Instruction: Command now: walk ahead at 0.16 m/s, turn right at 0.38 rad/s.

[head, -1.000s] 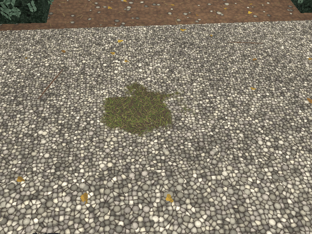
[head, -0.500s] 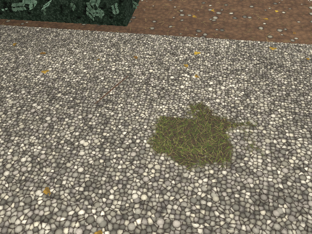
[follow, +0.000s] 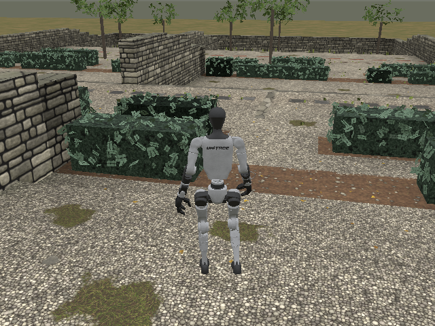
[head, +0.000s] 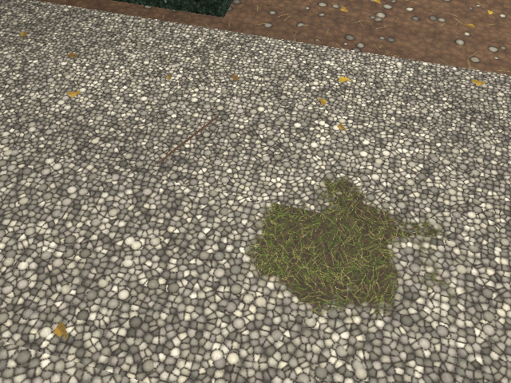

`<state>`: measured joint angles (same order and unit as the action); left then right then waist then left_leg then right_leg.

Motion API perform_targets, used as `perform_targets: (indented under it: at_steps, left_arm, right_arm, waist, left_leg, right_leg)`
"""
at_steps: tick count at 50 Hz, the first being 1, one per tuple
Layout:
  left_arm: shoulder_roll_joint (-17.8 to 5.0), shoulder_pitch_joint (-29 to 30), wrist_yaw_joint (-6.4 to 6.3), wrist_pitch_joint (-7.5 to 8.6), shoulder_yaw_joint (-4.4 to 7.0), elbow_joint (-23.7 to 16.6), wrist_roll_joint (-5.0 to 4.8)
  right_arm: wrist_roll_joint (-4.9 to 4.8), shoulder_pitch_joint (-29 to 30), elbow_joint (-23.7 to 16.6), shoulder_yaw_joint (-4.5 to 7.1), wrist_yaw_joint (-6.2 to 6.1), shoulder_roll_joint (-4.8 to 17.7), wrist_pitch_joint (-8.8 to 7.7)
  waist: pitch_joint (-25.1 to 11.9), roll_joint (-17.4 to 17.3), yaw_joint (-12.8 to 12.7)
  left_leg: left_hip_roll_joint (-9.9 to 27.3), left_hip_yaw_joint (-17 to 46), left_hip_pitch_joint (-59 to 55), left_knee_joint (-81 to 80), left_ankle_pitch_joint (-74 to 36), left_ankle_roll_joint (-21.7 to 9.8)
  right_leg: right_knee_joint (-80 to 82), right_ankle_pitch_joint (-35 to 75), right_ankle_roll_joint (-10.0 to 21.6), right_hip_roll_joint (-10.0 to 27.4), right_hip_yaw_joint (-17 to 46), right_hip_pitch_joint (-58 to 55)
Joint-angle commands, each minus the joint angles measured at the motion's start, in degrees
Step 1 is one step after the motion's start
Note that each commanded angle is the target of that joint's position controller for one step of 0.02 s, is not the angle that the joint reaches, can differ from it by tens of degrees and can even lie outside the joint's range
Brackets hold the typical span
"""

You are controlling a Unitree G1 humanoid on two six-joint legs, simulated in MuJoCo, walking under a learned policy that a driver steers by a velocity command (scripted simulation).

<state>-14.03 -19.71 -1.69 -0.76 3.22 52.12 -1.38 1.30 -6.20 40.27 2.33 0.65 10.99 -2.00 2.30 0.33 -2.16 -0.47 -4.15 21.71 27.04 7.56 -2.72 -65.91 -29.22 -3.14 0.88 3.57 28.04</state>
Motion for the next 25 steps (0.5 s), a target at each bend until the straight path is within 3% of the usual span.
perform_targets:
  at_steps: [1, 5, 6, 10, 12, 13, 14, 15, 16, 17, 18, 19, 20, 25]
  left_arm:
    - [-1.5, -7.4, -1.02, -2.46, 1.17, -3.1, 0.7]
    - [-4.2, 0.2, -0.34, -3.05, 1.55, -8.2, 0.92]
    - [-5.1, 3.2, 0.17, -3.09, 1.88, -10.1, 1.11]
    - [-6.5, 5.0, 1.35, -3.58, 2.67, -13.0, 1.02]
    - [-6.1, 3.0, 1.83, -3.39, 2.96, -12.8, 1.22]
    - [-8.2, 1.9, 1.59, -3.16, 3.76, -12.9, 1.73]
    - [-15.8, 2.4, 0.64, -2.82, 5.46, -14.6, 1.72]
    - [-18.3, 1.6, 1.15, -1.86, 5.45, -16.2, 2.97]
    - [-16.2, 1.6, 1.81, -0.43, 4.73, -16.5, 3.69]
    - [-14.6, 4.3, 1.92, 0.58, 4.22, -17.0, 2.93]
    - [-12.7, 6.6, 1.72, 0.7, 3.7, -17.7, 1.7]
    - [-11.6, 8.1, 1.25, 0.41, 3.27, -18.1, 0.76]
    - [-11.4, 8.2, 0.62, -0.01, 2.97, -18.7, 0.49]
    - [-12.0, 6.3, -0.53, -0.28, 3.14, -19.6, 0.56]
  right_arm:
    - [0.96, 3.9, -3.0, 2.32, 0.09, 7.6, -0.97]
    - [-0.37, 3.0, -0.6, 3.22, -1.71, 10.5, -0.49]
    - [-0.28, 2.7, 0.1, 3.26, -2.25, 11.0, 0.11]
    - [-1.92, 2.9, 1.7, 3.81, -2.85, 12.6, 1.91]
    - [-3.02, 2.7, 2.6, 3.93, -2.96, 12.7, 2.82]
    - [-2.8, -0.4, 3.9, 3.67, -2.85, 11.0, 3.35]
    - [-0.53, -3.3, 3.1, 3.09, -2.62, 8.4, 3.55]
    - [-0.25, 2.9, 0.1, 2.85, -3.01, 8.8, 3.4]
    - [-1.22, 5.5, 0.1, 3.39, -3.39, 10.7, 3.4]
    - [-1.86, 4.6, 0.7, 3.79, -3.85, 11.4, 3.7]
    - [-1.36, 3.1, 2.1, 4.07, -4.4, 11.9, 4.02]
    - [-0.95, 2.6, 2.3, 4.3, -4.7, 12.4, 4.2]
    - [-1.08, 2.7, 2.1, 4.44, -4.67, 12.6, 4.16]
    - [-1.57, 4.2, 2.0, 3.82, -4.34, 10.9, 3.87]
  waist:
    - [-5.9, -6.2, -2.2]
    - [-7.5, -7.3, -0.4]
    - [-7.8, -7.1, 0.2]
    - [-6.1, -6.9, 0.0]
    - [-6.0, -5.7, -1.2]
    - [-5.1, -0.4, -0.6]
    - [-4.4, 17.3, 2.7]
    - [-6.1, 19.3, -0.8]
    - [-7.2, 11.4, -1.7]
    - [-6.7, 7.5, 0.0]
    - [-7.2, 4.2, 0.9]
    - [-7.7, 5.3, 1.6]
    - [-8.1, 5.8, 1.9]
    - [-9.1, 5.6, 1.1]
  left_leg:
    - [15.4, 6.7, 0.3, -11.3, -24.7, -11.4]
    - [17.2, 4.1, -2.5, -12.6, -13.6, -10.2]
    - [17.4, 4.0, -3.7, -12.5, -12.8, -10.0]
    - [19.0, 3.3, -7.2, -9.0, -5.4, -7.8]
    - [17.2, 1.5, -7.1, -3.1, -1.1, -4.2]
    - [14.2, -1.1, -4.9, 4.1, 4.8, -0.5]
    - [5.6, -7.2, 7.1, 22.2, 21.1, 5.7]
    - [-1.2, 1.4, 17.4, 35.1, 32.0, 6.6]
    - [-0.2, 6.6, 19.3, 41.7, 29.2, 5.5]
    - [0.9, 7.8, 20.0, 43.3, 24.3, 4.6]
    - [2.0, 8.8, 19.6, 42.8, 20.2, 4.5]
    - [2.7, 9.6, 18.3, 41.7, 17.4, 4.7]
    - [2.2, 10.0, 16.3, 40.9, 15.0, 5.0]
    - [0.3, 11.2, 15.9, 33.7, 10.9, 6.2]
  right_leg:
    - [6.1, 5.5, -1.4, 1.6, -2.1, -4.9]
    - [15.3, 15.6, 0.7, 3.5, -1.9, -5.3]
    - [15.9, 16.8, 1.2, 3.3, -1.9, -5.6]
    - [22.3, 12.2, 3.8, 3.0, -3.4, -6.7]
    - [31.8, 16.9, 6.2, 0.7, -6.0, -12.5]
    - [37.8, 24.1, 8.0, 1.2, -2.4, -15.9]
    - [42.6, 43.8, 13.5, 13.5, 17.0, -22.1]
    - [47.4, 43.1, 23.1, 19.6, 29.8, -22.6]
    - [47.9, 40.7, 23.2, 18.2, 27.2, -22.7]
    - [46.7, 40.2, 20.4, 15.9, 22.8, -22.5]
    - [45.8, 39.2, 17.6, 14.0, 19.8, -22.7]
    - [45.4, 39.9, 16.1, 12.8, 18.1, -22.4]
    - [45.8, 39.9, 15.4, 11.6, 17.3, -21.5]
    - [45.4, 40.6, 14.8, 10.3, 18.3, -25.7]
